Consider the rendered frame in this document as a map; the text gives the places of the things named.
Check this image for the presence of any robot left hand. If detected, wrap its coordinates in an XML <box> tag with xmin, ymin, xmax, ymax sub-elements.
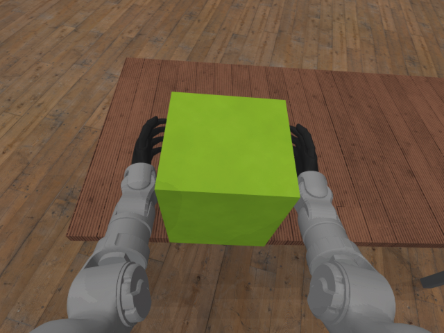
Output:
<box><xmin>132</xmin><ymin>116</ymin><xmax>167</xmax><ymax>164</ymax></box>

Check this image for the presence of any table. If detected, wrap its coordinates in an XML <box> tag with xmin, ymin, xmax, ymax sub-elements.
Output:
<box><xmin>66</xmin><ymin>58</ymin><xmax>444</xmax><ymax>289</ymax></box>

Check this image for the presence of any carton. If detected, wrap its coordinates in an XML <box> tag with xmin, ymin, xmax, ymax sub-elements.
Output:
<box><xmin>155</xmin><ymin>92</ymin><xmax>300</xmax><ymax>246</ymax></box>

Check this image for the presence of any left robot forearm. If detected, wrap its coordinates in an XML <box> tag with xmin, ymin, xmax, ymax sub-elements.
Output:
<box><xmin>67</xmin><ymin>162</ymin><xmax>157</xmax><ymax>318</ymax></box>

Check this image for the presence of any right robot forearm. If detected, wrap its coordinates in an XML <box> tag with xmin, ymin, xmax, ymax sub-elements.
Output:
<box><xmin>294</xmin><ymin>171</ymin><xmax>395</xmax><ymax>318</ymax></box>

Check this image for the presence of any robot right hand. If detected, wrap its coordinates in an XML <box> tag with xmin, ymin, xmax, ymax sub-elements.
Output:
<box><xmin>289</xmin><ymin>123</ymin><xmax>319</xmax><ymax>177</ymax></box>

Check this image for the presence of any right robot upper arm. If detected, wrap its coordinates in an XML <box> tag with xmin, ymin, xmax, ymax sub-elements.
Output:
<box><xmin>307</xmin><ymin>261</ymin><xmax>431</xmax><ymax>333</ymax></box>

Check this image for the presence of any left robot upper arm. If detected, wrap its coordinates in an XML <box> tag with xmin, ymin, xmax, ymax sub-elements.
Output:
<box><xmin>29</xmin><ymin>262</ymin><xmax>151</xmax><ymax>333</ymax></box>

